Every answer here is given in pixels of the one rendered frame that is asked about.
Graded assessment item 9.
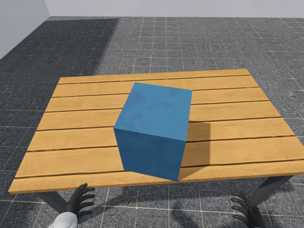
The table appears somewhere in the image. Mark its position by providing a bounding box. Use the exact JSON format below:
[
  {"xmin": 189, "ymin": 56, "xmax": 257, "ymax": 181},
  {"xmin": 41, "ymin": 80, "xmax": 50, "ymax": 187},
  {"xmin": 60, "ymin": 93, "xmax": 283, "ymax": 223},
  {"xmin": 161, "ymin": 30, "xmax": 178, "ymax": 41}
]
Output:
[{"xmin": 8, "ymin": 69, "xmax": 304, "ymax": 224}]

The carton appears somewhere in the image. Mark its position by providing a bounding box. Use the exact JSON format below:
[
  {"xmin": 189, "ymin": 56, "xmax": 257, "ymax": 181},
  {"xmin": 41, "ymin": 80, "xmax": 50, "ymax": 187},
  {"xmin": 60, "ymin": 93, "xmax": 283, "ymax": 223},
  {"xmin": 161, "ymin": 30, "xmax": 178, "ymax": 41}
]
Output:
[{"xmin": 113, "ymin": 82, "xmax": 192, "ymax": 181}]

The robot right hand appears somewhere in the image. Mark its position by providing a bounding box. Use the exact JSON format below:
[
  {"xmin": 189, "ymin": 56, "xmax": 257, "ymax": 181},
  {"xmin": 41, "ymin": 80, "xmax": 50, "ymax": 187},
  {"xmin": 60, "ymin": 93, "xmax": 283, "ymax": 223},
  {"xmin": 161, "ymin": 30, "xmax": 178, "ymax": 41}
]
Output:
[{"xmin": 230, "ymin": 190, "xmax": 266, "ymax": 228}]

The left robot forearm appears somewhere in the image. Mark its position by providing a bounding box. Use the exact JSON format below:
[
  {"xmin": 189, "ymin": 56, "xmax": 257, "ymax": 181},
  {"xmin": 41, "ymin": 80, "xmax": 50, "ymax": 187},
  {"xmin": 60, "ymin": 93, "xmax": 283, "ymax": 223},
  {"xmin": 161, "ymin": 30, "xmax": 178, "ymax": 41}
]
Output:
[{"xmin": 48, "ymin": 212, "xmax": 77, "ymax": 228}]

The robot left hand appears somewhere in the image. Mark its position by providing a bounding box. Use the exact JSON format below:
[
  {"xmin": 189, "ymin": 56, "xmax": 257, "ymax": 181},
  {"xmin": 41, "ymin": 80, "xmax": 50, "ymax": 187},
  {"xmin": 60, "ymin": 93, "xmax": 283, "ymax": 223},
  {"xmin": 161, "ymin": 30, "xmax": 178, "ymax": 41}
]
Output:
[{"xmin": 64, "ymin": 183, "xmax": 95, "ymax": 220}]

